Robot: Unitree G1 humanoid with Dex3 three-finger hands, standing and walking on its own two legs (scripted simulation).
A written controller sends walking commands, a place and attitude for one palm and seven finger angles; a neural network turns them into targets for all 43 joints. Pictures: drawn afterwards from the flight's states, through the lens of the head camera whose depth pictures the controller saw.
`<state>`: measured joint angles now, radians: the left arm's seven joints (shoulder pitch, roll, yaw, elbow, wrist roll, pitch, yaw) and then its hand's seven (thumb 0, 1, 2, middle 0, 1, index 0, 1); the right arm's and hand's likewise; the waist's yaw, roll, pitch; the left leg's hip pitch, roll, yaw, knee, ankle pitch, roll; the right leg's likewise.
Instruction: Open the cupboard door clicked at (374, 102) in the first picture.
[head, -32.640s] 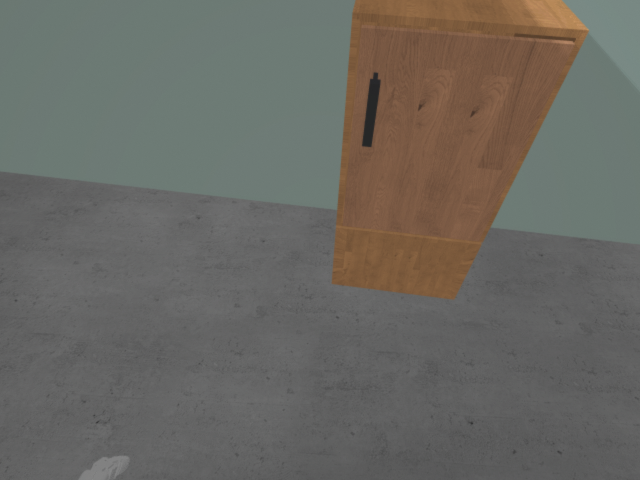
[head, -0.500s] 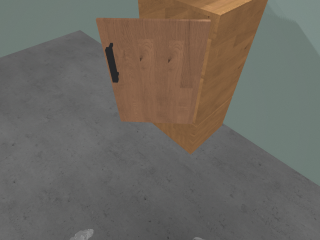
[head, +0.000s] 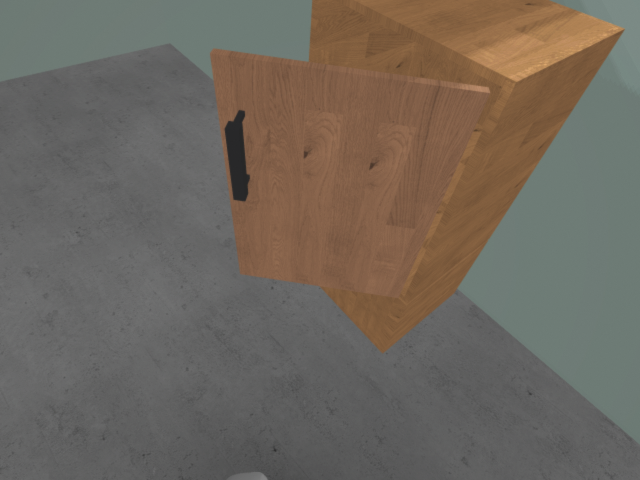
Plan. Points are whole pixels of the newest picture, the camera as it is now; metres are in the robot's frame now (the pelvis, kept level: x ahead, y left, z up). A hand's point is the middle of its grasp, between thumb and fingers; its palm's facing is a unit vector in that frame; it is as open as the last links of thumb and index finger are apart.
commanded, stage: come to a stop and stand still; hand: left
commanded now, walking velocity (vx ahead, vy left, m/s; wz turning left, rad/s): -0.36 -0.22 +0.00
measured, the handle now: (240, 157) +0.62 +0.21 +0.02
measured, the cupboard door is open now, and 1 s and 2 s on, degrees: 43 43 43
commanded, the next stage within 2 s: look again from close up in 1.08 s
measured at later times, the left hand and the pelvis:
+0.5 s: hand out of the picture +0.10 +0.16 -0.16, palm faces -0.01 -0.97 -0.26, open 7.4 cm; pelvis +0.01 -0.04 +0.00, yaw -2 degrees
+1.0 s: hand out of the picture +0.02 +0.09 -0.16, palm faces +0.02 -0.98 -0.18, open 7.3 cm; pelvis +0.00 -0.08 +0.02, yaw -1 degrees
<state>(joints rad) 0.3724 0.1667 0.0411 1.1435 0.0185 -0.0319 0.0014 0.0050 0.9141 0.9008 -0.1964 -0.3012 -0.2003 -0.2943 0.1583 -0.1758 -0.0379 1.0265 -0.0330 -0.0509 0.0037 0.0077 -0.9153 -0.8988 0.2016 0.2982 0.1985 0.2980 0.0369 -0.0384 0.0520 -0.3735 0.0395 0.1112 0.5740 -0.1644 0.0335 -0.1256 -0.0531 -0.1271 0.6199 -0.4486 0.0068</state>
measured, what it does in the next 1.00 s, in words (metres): steps on the spot: right foot, then left foot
